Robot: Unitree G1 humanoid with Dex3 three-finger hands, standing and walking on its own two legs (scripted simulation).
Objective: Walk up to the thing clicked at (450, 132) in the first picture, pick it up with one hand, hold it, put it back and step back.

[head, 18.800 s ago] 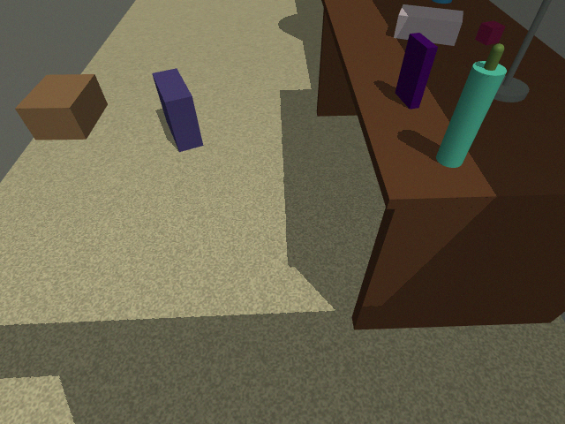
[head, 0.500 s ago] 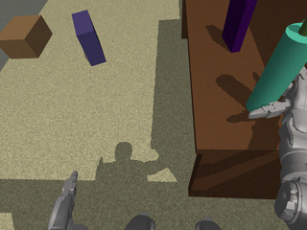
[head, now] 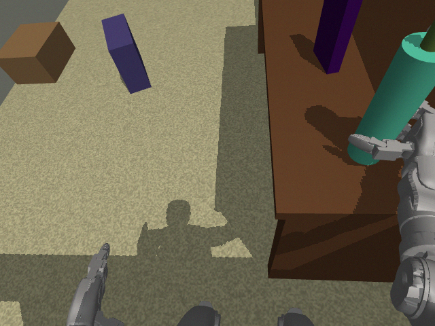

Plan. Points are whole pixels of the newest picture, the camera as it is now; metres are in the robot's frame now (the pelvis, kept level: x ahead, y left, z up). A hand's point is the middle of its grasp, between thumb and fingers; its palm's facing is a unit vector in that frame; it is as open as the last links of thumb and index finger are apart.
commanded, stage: close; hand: right
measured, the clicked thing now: (396, 100) +0.47 -0.22 +0.13
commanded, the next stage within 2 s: settle in 0.06 s
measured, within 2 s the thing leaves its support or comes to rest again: leaves its support in 0.42 s
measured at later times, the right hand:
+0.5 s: hand (389, 129) +0.46 -0.22 +0.08, palm faces +0.21 +0.98 -0.03, open 9.5 cm
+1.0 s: hand (395, 113) +0.46 -0.22 +0.12, palm faces +0.21 +0.98 -0.02, open 9.6 cm
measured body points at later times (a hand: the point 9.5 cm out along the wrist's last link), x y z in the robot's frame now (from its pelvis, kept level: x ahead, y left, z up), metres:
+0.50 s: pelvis +0.00 +0.00 +0.01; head +0.08 -0.03 +0.45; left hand +0.16 +0.26 -0.02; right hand +0.44 -0.28 +0.08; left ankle +0.01 +0.14 -0.67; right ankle +0.02 -0.12 -0.67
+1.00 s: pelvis +0.01 +0.00 +0.03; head +0.07 -0.02 +0.47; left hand +0.16 +0.26 -0.01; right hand +0.45 -0.27 +0.12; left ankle +0.01 +0.14 -0.67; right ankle +0.02 -0.12 -0.67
